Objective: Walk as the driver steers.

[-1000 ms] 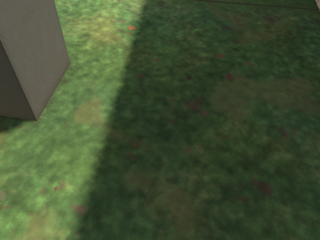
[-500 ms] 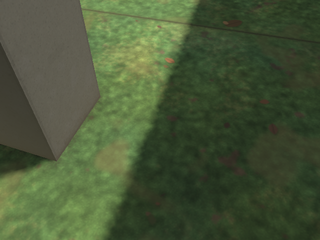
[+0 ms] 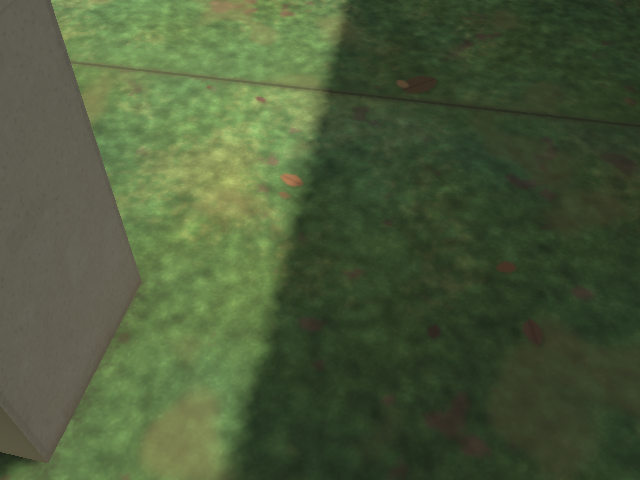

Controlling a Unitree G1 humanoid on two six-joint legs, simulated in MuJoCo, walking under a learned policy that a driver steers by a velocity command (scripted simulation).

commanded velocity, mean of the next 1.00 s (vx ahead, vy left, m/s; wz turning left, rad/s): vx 0.49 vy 0.00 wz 0.00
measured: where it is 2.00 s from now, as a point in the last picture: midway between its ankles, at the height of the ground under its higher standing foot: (318, 388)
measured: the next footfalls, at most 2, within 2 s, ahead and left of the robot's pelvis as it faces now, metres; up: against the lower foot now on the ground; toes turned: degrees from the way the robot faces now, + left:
right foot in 0.24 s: +0.33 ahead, -0.16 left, +0.00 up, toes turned -3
left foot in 0.78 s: +0.60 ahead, +0.08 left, +0.00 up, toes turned +3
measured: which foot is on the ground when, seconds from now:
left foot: down 0.00-0.24, up 0.26-0.76, down 0.78-1.00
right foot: up 0.00-0.22, down 0.24-0.80, up 0.82-1.00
